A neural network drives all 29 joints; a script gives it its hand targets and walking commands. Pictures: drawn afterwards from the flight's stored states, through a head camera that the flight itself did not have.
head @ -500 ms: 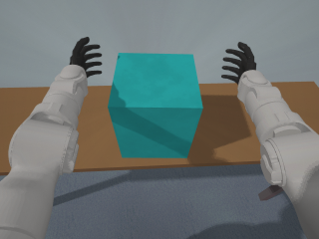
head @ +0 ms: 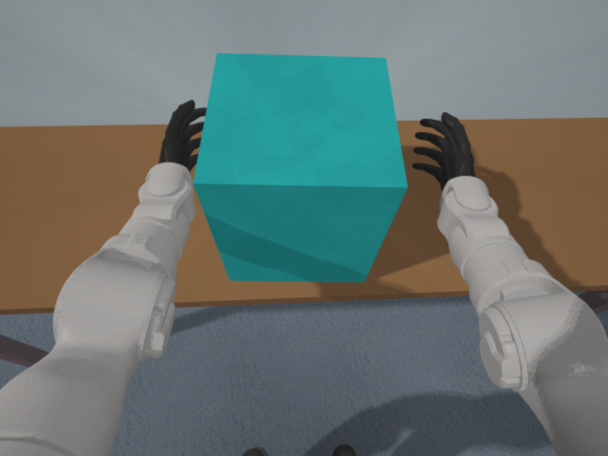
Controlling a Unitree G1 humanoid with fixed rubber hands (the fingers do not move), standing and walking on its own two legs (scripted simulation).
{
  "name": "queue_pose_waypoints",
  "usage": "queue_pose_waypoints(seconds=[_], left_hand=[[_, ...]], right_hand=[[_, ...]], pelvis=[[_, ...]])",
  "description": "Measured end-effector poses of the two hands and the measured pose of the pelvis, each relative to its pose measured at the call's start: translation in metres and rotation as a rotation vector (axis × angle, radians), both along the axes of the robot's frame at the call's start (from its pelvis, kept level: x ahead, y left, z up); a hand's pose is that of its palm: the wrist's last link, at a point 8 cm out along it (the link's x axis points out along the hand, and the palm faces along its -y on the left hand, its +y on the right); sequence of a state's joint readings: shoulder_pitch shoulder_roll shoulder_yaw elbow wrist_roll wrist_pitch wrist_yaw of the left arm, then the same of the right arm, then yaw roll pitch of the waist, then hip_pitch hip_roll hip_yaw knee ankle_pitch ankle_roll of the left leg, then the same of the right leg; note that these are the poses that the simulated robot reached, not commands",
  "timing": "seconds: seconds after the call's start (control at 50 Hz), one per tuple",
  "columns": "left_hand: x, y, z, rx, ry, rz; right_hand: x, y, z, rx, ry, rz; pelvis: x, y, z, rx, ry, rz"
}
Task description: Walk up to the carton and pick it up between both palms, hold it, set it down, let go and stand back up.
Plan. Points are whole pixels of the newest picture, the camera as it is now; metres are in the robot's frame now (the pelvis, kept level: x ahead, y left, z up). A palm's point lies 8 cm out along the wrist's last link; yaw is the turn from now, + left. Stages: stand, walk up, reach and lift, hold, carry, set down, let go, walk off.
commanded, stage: reach and lift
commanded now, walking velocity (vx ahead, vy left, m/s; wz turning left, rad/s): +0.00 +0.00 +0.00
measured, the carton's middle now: (299, 181) +0.48 +0.02 +0.03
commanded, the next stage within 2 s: none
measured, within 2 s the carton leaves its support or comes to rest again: neither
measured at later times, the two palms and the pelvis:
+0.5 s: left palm (182, 163) +0.47 +0.17 +0.08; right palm (417, 177) +0.46 -0.13 +0.07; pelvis +0.00 +0.01 +0.01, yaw +0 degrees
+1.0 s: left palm (184, 174) +0.45 +0.17 +0.07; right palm (419, 191) +0.44 -0.13 +0.07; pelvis +0.02 +0.01 +0.02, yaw +0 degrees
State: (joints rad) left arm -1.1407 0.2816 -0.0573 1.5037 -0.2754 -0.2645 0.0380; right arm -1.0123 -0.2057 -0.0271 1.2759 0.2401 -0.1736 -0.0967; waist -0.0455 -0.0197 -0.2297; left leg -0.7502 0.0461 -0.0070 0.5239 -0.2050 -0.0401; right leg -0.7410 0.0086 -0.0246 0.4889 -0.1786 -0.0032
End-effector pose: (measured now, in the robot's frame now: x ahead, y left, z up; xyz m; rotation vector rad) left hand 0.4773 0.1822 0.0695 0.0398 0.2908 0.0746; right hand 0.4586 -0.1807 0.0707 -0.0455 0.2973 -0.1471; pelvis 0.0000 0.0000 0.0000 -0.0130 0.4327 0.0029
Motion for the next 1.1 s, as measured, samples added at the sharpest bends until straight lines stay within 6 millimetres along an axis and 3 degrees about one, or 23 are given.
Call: queue_pose_waypoints(seconds=[0.18, 0.44, 0.76, 1.1], left_hand=[[-0.001, -0.006, 0.008, 0.001, -0.011, 0.005], [-0.004, -0.009, 0.008, -0.021, -0.038, 0.021], [-0.023, -0.013, 0.007, -0.024, -0.051, 0.028], [-0.023, -0.013, 0.005, -0.029, -0.04, 0.03]], right_hand=[[0.005, 0.006, 0.008, 0.012, -0.03, 0.019], [-0.001, 0.05, 0.0, 0.033, -0.015, 0.054], [-0.024, 0.049, -0.003, -0.005, -0.076, 0.007], [-0.024, 0.05, -0.003, -0.038, -0.07, 0.016]], pelvis=[[0.004, 0.004, 0.002, 0.003, -0.02, -0.013], [0.002, 0.004, 0.006, -0.001, -0.047, 0.004], [0.015, 0.013, 0.021, 0.0, -0.213, 0.003], [0.024, 0.007, 0.021, 0.003, -0.24, -0.002]])
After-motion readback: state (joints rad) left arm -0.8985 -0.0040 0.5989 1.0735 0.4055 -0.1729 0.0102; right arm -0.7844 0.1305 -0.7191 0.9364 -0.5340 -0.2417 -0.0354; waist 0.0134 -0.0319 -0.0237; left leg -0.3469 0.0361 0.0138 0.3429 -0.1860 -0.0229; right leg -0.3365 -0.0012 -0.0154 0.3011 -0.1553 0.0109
